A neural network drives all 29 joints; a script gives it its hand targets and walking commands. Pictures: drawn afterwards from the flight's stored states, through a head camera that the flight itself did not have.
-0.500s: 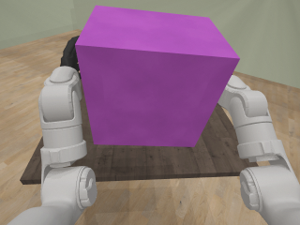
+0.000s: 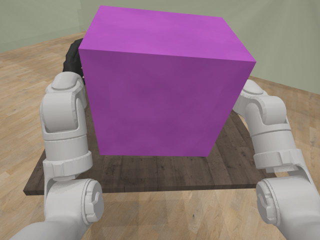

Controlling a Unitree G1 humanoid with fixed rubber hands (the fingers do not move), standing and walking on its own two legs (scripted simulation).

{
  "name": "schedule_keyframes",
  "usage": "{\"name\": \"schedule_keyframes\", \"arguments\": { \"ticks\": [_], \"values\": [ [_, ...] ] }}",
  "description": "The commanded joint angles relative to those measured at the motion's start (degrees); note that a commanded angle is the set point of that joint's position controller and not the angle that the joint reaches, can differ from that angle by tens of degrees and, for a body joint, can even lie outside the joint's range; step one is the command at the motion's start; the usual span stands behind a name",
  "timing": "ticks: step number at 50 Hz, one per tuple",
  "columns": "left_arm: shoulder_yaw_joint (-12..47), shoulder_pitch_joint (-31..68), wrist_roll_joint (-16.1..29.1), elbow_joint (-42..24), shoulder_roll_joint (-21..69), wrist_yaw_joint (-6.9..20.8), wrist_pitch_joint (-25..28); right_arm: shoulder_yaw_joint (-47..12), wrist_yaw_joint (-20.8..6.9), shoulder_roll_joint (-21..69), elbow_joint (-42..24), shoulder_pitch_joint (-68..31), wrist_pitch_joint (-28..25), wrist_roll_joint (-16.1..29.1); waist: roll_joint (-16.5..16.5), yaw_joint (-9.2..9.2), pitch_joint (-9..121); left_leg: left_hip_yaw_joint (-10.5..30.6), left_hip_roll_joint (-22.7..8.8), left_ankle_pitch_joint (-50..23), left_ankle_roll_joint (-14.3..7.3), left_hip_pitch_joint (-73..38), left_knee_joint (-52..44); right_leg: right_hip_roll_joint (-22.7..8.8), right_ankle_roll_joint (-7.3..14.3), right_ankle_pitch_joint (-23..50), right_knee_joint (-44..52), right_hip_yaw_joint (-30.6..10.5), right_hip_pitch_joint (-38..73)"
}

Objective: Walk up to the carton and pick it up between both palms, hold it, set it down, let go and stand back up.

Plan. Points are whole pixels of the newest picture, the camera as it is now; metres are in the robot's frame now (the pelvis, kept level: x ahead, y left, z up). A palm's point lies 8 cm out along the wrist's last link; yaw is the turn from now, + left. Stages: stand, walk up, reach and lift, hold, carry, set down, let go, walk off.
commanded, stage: hold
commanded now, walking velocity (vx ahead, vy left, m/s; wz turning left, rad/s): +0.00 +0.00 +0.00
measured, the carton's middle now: (159, 88) +0.36 +0.01 +0.26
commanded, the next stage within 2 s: set down in 0.54 s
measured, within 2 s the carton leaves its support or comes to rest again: neither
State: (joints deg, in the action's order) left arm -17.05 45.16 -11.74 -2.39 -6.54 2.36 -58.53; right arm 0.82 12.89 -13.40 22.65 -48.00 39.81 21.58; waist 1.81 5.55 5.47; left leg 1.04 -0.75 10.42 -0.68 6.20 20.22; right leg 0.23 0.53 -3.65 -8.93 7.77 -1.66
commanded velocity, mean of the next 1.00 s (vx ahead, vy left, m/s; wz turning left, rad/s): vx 0.00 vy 0.00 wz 0.00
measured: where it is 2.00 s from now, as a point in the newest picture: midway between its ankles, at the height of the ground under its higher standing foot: outside the picture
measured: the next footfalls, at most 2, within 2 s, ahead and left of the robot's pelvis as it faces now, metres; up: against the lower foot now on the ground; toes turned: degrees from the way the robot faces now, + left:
none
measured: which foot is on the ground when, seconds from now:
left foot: down 0.00-1.00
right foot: down 0.00-1.00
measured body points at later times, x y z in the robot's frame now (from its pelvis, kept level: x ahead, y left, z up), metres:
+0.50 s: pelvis +0.00 +0.00 +0.00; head -0.06 +0.03 +0.44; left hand +0.37 +0.18 +0.29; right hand +0.37 -0.17 +0.27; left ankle +0.01 +0.11 -0.75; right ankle +0.02 -0.12 -0.75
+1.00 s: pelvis +0.00 +0.00 +0.00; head -0.04 +0.02 +0.45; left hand +0.39 +0.17 +0.26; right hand +0.39 -0.18 +0.20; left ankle +0.01 +0.10 -0.75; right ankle +0.02 -0.12 -0.75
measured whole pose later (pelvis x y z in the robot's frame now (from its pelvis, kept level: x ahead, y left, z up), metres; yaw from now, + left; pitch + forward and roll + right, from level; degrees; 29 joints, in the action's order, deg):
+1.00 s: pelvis +0.00 +0.00 +0.00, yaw +1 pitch -4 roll -1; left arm -16.3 43.7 -12.5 8.9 -5.3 4.2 -39.7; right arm 5.3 9.1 -7.1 27.8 -39.7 21.6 8.9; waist 1.6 4.2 2.0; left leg 1.7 -0.3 8.8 -0.5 5.4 17.8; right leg -0.2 0.6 -3.4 -8.5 8.3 -1.5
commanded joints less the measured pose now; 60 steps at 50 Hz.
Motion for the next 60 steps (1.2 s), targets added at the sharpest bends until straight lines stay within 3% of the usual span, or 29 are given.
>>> {"name": "schedule_keyframes", "arguments": {
  "ticks": [1,27,28,32,41,44,53,60],
  "values": [
    [22.2,38.4,12.3,-8.4,21.3,8.6,3.3,-9.9,-4.4,17.7,-18.4,-48.5,-3.9,5.7,-5.4,0.77,22.3,1.6,2.6,-17.1,2.3,-2.9,-1.9,2.4,1.5,6.6,-1.2,-4.8,9.8],
    [22.3,40.5,12.4,-6.8,22.1,8.2,4.9,-9.1,-4.9,18.5,-17.9,-50.2,-5.0,4.1,-5.6,1.07,23.7,1.4,2.6,-15.7,2.0,-2.6,-1.9,2.5,1.4,5.2,-1.7,-4.7,9.0],
    [22.4,40.6,12.0,-7.5,22.3,8.6,5.7,-9.6,-5.1,20.1,-18.0,-49.8,-5.6,3.4,-6.3,0.27,23.5,1.3,2.5,-17.1,3.5,-3.4,-2.3,2.2,2.1,5.3,-1.3,-3.8,7.7],
    [21.2,40.3,9.8,-6.2,22.7,9.4,8.4,-8.8,-5.9,20.3,-16.6,-48.3,-8.0,1.1,-6.9,-0.01,23.5,0.9,2.8,-19.0,4.3,-6.6,-1.8,2.5,2.2,5.4,-0.5,-3.1,6.5],
    [17.1,35.4,6.3,4.1,19.6,10.1,15.7,-4.4,-7.5,18.2,-9.0,-41.9,-16.2,-6.4,-3.9,-0.56,15.3,-0.6,2.7,-7.0,2.8,-1.6,-5.9,1.2,1.3,-1.7,0.5,-2.6,9.1],
    [18.3,34.3,6.7,4.8,20.4,9.8,19.1,-5.2,-7.9,19.7,-11.6,-41.6,-19.9,-8.3,-3.3,-0.32,18.4,-0.7,2.7,-8.6,2.3,-1.9,-5.6,0.9,0.9,1.2,0.1,-2.8,11.3],
    [26.9,33.6,10.3,0.0,25.1,6.4,26.5,-12.1,-8.2,24.0,-20.8,-42.3,-28.6,-9.7,-2.5,-0.07,29.1,0.2,2.7,-22.7,2.2,-6.3,-1.0,1.7,0.3,15.2,-2.7,-2.5,15.1],
    [28.3,31.3,10.0,0.0,25.1,4.3,25.4,-13.2,-8.6,22.8,-19.1,-40.8,-29.1,-7.7,-3.7,-1.06,25.2,0.9,2.3,-22.5,2.8,-6.4,-0.5,1.7,0.4,13.6,-2.8,-2.6,12.5]
  ]
}}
